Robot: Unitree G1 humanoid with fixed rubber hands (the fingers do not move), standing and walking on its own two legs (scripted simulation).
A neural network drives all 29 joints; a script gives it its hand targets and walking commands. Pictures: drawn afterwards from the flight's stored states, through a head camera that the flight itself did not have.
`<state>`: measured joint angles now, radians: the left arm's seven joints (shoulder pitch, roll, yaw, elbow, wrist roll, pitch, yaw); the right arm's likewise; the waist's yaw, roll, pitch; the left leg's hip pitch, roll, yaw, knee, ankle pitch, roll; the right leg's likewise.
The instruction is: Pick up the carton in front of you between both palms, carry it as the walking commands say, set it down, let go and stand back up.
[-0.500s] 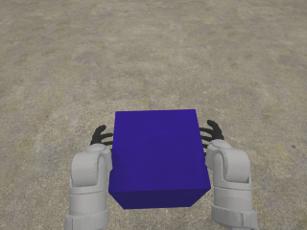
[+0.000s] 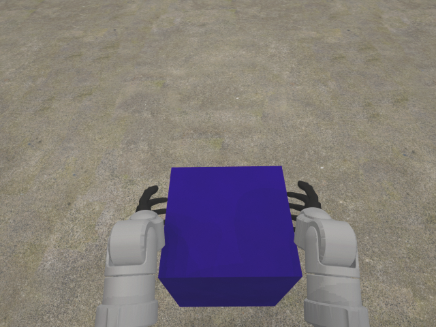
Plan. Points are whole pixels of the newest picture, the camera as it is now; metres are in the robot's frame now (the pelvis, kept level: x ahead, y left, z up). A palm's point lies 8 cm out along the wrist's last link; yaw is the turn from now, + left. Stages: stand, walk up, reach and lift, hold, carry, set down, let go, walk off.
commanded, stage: carry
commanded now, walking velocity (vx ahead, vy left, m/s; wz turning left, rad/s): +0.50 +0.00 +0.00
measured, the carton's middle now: (226, 241) +0.30 +0.00 -0.05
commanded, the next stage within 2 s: none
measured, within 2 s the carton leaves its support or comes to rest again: neither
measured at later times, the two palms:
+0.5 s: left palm (158, 95) +0.63 +0.17 +0.06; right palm (273, 92) +0.62 -0.12 +0.08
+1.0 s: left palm (176, 56) +0.80 +0.14 +0.08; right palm (276, 52) +0.80 -0.15 +0.09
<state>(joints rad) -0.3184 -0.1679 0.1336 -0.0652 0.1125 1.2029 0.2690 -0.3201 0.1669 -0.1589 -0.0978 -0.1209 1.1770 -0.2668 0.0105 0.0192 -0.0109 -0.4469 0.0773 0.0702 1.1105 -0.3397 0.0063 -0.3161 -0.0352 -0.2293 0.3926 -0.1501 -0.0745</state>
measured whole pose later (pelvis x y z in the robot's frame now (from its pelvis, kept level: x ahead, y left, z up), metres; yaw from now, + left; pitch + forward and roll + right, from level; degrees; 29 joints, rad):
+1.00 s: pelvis +0.50 +0.01 +0.00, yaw -1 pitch +5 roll -1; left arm -0.35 -0.18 0.15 -0.13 0.15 1.21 0.24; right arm -0.37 0.18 -0.18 -0.15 -0.12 1.19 -0.27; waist -0.01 0.02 -0.07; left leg -0.13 0.07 0.14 0.49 -0.37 -0.05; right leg -0.35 -0.03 -0.19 0.49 -0.20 -0.05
